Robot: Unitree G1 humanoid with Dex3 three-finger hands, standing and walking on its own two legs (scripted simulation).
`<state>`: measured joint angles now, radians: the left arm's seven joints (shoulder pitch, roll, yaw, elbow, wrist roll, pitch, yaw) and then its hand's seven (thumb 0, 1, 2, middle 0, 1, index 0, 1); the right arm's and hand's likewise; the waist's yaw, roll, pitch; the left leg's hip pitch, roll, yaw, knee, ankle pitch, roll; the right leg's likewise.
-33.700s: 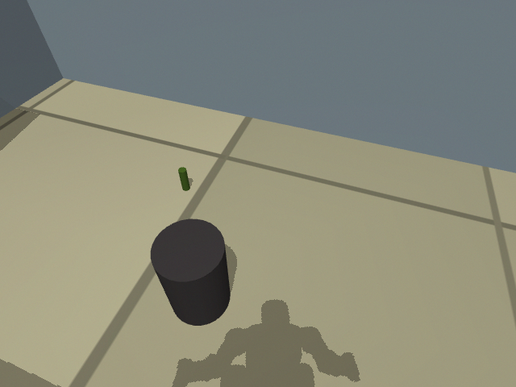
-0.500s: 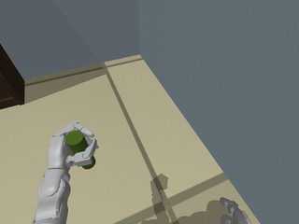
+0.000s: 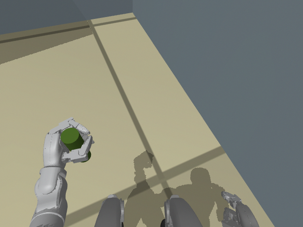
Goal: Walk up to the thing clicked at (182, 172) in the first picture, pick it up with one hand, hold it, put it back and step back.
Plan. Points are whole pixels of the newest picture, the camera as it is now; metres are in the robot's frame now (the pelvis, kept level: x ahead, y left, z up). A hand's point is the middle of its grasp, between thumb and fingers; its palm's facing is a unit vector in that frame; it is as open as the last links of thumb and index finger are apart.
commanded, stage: crouch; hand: left
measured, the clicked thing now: (77, 146) +0.34 +0.19 -0.03
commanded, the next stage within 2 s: lower in 1.44 s
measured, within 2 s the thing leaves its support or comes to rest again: neither
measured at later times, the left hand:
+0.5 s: hand (93, 166) +0.35 +0.19 -0.25, palm faces +0.06 -1.00 +0.00, open 5.3 cm
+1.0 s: hand (98, 172) +0.36 +0.19 -0.38, palm faces +0.05 -1.00 +0.01, open 5.3 cm
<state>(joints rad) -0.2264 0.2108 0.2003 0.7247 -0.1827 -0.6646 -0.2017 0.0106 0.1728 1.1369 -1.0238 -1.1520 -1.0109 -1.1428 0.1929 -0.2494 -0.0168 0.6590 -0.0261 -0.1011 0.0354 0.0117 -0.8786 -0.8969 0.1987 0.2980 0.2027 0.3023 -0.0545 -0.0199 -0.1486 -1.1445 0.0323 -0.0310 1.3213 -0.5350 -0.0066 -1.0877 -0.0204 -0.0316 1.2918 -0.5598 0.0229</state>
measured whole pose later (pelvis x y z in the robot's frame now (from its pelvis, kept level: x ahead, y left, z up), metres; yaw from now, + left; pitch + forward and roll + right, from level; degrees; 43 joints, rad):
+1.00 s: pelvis -0.06 -0.01 -0.32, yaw -6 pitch +28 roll -6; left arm -0.53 0.38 0.44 1.04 -0.16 -0.83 -0.28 0.01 0.17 1.14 -1.03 -1.15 -1.02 -1.14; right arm 0.04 -0.28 0.08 0.75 -0.12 -0.04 0.10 0.01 -0.88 -0.90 0.20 0.30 0.20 0.30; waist -0.11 -0.05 -0.06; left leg -2.24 0.03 -0.14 2.41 -0.67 -0.03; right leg -2.16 0.02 -0.07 2.36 -0.70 0.01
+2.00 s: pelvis -0.06 +0.01 -0.37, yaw -12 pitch +17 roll -12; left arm -0.50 0.61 0.48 1.21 -0.17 -1.01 -0.21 0.01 0.16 1.15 -1.04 -1.13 -1.03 -1.12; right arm -0.12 -0.34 0.32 0.67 -0.26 -0.02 0.14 0.01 -0.91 -0.90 0.20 0.30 0.21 0.30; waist -0.19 -0.21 0.17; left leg -2.25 0.02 -0.30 2.63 -0.70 -0.04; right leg -2.12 0.06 -0.19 2.47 -0.68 0.05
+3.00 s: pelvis -0.07 +0.03 -0.37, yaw -16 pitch +9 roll -18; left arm -0.48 0.75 0.47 1.35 -0.13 -1.15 -0.01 0.01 0.16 1.16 -1.04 -1.13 -1.03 -1.12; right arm -0.19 -0.37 0.49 0.58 -0.35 -0.04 0.16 0.00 -0.89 -0.90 0.20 0.30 0.21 0.30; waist -0.20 -0.30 0.29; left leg -2.21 0.02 -0.41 2.69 -0.70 -0.01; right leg -2.03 0.11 -0.26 2.44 -0.64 0.07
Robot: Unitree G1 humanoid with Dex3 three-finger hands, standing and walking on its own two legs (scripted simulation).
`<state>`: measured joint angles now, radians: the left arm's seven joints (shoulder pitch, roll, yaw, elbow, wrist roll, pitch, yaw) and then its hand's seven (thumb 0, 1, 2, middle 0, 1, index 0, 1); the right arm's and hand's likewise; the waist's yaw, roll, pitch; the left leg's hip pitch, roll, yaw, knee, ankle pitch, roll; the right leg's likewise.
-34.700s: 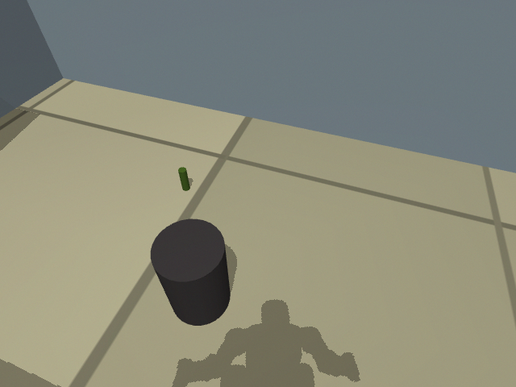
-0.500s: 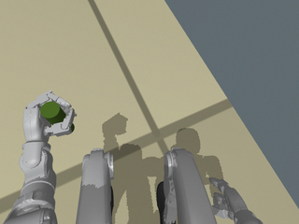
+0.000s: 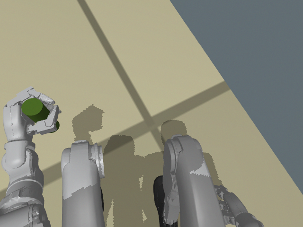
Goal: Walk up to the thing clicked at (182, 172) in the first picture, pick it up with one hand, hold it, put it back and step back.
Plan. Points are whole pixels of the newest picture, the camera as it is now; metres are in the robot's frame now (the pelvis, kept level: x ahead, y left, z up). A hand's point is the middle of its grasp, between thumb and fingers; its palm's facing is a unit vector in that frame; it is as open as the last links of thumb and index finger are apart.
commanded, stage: crouch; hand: left
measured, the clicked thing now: (43, 117) +0.40 +0.25 -0.08
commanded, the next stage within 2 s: lower in 0.44 s
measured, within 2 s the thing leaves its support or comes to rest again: rests again in 1.72 s
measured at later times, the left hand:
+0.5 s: hand (51, 120) +0.40 +0.24 -0.12, palm faces +0.15 -0.99 +0.01, open 5.3 cm
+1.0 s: hand (57, 124) +0.40 +0.25 -0.18, palm faces +0.14 -0.99 +0.02, open 5.3 cm
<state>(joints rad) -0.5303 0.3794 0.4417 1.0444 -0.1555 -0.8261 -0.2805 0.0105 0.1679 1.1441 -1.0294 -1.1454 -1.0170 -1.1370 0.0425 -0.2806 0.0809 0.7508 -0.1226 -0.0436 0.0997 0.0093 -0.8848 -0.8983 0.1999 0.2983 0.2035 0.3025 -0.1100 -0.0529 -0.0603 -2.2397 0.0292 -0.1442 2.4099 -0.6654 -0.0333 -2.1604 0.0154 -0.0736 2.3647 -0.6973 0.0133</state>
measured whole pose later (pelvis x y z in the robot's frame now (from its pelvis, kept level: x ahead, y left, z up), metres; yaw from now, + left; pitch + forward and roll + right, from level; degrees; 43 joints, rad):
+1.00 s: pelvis +0.00 +0.01 -0.05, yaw -7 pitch +17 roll -12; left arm -0.50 0.61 0.48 1.21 -0.17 -1.01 -0.21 0.01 0.16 1.15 -1.04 -1.13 -1.03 -1.12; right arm -0.12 -0.34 0.32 0.67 -0.26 -0.02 0.14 0.01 -0.91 -0.90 0.20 0.30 0.21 0.30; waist -0.19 -0.21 0.17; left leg -2.25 0.02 -0.30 2.63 -0.70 -0.04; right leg -2.12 0.06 -0.19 2.47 -0.68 0.05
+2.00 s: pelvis -0.02 +0.03 -0.05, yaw -11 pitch +9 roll -18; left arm -0.48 0.75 0.47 1.35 -0.13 -1.15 -0.01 0.01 0.16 1.16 -1.04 -1.13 -1.03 -1.12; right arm -0.19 -0.37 0.49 0.58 -0.35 -0.04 0.16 0.00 -0.89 -0.90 0.20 0.30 0.21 0.30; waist -0.20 -0.30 0.29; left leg -2.21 0.02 -0.41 2.69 -0.70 -0.01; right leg -2.03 0.11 -0.26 2.44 -0.64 0.07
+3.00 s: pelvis -0.02 +0.03 -0.05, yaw -10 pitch +10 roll -18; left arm -0.44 0.77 0.53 1.10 -0.14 -1.06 -0.06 0.00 -0.24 0.22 -0.27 -0.16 -0.26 -0.17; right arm -0.13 -0.36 0.45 0.55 -0.32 -0.01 0.15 0.00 -0.89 -0.89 0.21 0.30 0.21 0.30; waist -0.16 -0.28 0.25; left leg -2.20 0.03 -0.40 2.67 -0.70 -0.01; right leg -2.03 0.10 -0.26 2.42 -0.63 0.06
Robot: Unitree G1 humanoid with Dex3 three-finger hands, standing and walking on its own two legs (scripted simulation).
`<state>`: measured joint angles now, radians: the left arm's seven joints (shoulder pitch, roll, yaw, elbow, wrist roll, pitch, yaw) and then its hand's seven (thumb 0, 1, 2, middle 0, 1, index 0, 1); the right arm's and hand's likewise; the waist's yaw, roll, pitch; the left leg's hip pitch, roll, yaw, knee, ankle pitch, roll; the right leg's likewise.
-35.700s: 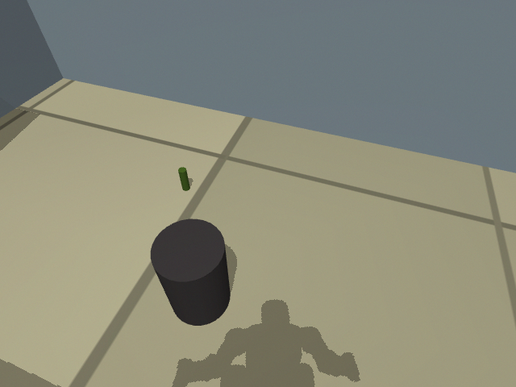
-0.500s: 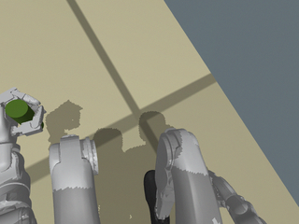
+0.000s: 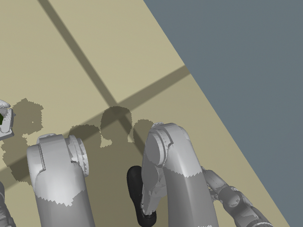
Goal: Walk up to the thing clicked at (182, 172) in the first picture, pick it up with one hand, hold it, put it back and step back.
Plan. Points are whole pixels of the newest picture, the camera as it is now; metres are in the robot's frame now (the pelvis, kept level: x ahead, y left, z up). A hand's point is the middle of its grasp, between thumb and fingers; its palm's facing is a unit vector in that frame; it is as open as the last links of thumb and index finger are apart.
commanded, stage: lower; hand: left
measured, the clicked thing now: out of the picture +0.37 +0.29 -0.16
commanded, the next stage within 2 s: loosen in 0.94 s
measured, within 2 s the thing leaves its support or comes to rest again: rests again in 0.72 s
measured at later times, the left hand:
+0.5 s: hand (3, 121) +0.38 +0.28 -0.17, palm faces +0.29 -0.96 +0.02, open 5.3 cm
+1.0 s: hand (5, 124) +0.38 +0.28 -0.19, palm faces +0.31 -0.95 +0.02, open 5.3 cm
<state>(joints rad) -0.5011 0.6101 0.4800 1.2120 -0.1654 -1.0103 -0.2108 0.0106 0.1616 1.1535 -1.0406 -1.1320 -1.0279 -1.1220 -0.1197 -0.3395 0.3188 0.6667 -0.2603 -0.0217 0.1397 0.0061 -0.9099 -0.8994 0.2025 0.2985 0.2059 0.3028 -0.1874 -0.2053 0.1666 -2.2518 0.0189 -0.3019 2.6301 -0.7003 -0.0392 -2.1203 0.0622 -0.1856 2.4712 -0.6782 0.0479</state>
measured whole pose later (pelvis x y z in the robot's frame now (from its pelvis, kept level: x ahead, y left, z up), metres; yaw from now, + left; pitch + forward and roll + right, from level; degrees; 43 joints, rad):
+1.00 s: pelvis -0.01 +0.02 -0.01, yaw -4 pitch +9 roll -18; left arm -0.48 0.75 0.47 1.35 -0.13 -1.15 -0.01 0.01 0.16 1.16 -1.04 -1.13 -1.03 -1.12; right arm -0.19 -0.37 0.49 0.58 -0.35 -0.04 0.16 0.00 -0.89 -0.90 0.20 0.30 0.21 0.30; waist -0.20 -0.30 0.29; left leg -2.21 0.02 -0.41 2.69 -0.70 -0.01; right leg -2.03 0.11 -0.26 2.44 -0.64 0.07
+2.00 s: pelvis -0.02 +0.01 +0.00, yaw -4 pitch +10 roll -18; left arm -0.44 0.77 0.53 1.10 -0.14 -1.06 -0.06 0.00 -0.24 0.22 -0.27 -0.16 -0.26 -0.17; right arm -0.13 -0.36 0.45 0.55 -0.32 -0.01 0.15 0.00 -0.89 -0.89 0.21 0.30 0.21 0.30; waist -0.16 -0.28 0.25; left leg -2.20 0.03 -0.40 2.67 -0.70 -0.01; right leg -2.03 0.10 -0.26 2.42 -0.63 0.06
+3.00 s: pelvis +0.05 -0.01 +0.31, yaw +11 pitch +25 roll -3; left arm 0.13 0.34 0.18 0.32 0.00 0.14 0.14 -0.01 -0.48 0.09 -0.07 -0.06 -0.07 -0.06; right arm 0.14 -0.25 0.00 0.52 0.05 0.02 -0.12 0.01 -0.90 -0.90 0.20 0.30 0.20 0.30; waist -0.04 0.01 -0.18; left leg -1.38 0.05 -0.06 1.54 -0.60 -0.02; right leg -1.32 0.00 -0.05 1.51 -0.62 0.00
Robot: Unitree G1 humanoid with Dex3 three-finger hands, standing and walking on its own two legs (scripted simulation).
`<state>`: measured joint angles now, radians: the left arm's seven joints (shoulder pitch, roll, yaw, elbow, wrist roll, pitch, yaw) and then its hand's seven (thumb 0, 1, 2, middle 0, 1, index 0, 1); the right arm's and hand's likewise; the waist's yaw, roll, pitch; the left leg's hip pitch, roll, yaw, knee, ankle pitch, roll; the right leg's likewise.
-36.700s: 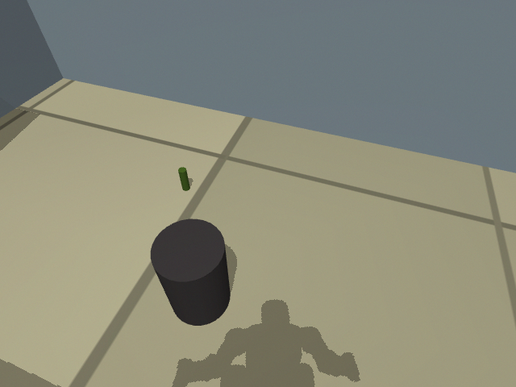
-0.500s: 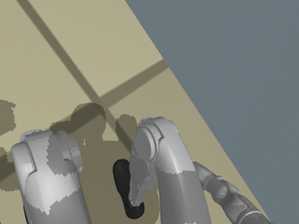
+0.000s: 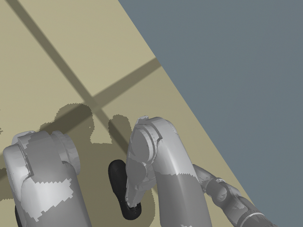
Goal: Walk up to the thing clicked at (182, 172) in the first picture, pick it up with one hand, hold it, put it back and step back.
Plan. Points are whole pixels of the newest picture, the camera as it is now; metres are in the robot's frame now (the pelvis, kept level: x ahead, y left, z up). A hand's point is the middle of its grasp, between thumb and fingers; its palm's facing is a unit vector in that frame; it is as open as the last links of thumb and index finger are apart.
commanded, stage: loosen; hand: left
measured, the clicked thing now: out of the picture +0.37 +0.30 -0.20
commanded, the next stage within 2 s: open in 0.12 s
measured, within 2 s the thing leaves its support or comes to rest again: neither
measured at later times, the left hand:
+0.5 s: hand out of the picture +0.38 +0.29 -0.18, palm faces +0.36 -0.93 +0.03, open 8.4 cm
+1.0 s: hand out of the picture +0.38 +0.33 -0.13, palm faces +0.43 -0.90 +0.00, open 15.0 cm
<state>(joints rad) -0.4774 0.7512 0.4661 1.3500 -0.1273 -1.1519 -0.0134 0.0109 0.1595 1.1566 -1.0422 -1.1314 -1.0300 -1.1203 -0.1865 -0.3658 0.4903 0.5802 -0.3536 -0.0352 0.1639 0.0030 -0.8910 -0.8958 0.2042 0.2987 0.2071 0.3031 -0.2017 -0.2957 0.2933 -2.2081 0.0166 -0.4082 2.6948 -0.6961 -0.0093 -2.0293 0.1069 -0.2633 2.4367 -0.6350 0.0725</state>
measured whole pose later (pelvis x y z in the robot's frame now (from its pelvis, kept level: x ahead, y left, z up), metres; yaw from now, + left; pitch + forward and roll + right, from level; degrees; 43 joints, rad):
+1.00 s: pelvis +0.00 +0.00 +0.01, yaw +0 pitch +10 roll -18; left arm -0.44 0.77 0.53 1.10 -0.14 -1.06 -0.06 0.00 -0.24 0.22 -0.27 -0.16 -0.26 -0.17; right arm -0.13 -0.36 0.45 0.55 -0.32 -0.01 0.15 0.00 -0.89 -0.89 0.21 0.30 0.21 0.30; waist -0.16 -0.28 0.25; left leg -2.20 0.03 -0.40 2.67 -0.70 -0.01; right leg -2.03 0.10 -0.26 2.42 -0.63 0.06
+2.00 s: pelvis +0.06 -0.02 +0.32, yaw +15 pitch +25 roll -3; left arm 0.13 0.34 0.18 0.32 0.00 0.14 0.14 -0.01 -0.48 0.09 -0.07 -0.06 -0.07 -0.06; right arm 0.14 -0.25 0.00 0.52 0.05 0.02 -0.12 0.01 -0.90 -0.90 0.20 0.30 0.20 0.30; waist -0.04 0.01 -0.18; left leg -1.38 0.05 -0.06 1.54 -0.60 -0.02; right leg -1.32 0.00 -0.05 1.51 -0.62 0.00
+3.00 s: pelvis +0.09 -0.01 +0.44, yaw +17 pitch +7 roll -2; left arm 0.47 0.20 -0.01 0.00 -0.01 0.26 0.14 -0.01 -0.58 0.03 -0.05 -0.05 -0.05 -0.04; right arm 0.29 -0.22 0.03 0.49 0.02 -0.11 -0.18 0.02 -0.90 -0.90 0.20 0.30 0.20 0.30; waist -0.03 0.03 -0.11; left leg -0.64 0.04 -0.03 0.96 -0.44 -0.01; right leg -0.58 -0.01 -0.04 0.92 -0.46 0.01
